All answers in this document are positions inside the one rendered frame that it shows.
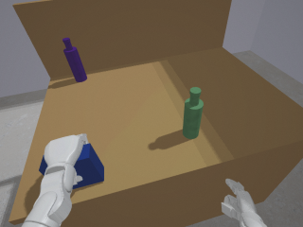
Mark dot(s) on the sponge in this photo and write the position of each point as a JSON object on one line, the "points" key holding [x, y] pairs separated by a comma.
{"points": [[88, 165]]}

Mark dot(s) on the left robot hand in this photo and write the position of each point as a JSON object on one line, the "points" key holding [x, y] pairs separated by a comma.
{"points": [[66, 150]]}

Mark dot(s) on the robot left forearm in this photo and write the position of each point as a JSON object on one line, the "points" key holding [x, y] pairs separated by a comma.
{"points": [[53, 204]]}

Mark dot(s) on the robot right forearm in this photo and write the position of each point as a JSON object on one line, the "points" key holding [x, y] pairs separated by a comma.
{"points": [[251, 219]]}

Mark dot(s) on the table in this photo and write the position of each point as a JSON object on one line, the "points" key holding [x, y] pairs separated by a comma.
{"points": [[141, 58]]}

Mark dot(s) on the right robot hand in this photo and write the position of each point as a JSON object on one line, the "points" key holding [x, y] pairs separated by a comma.
{"points": [[233, 207]]}

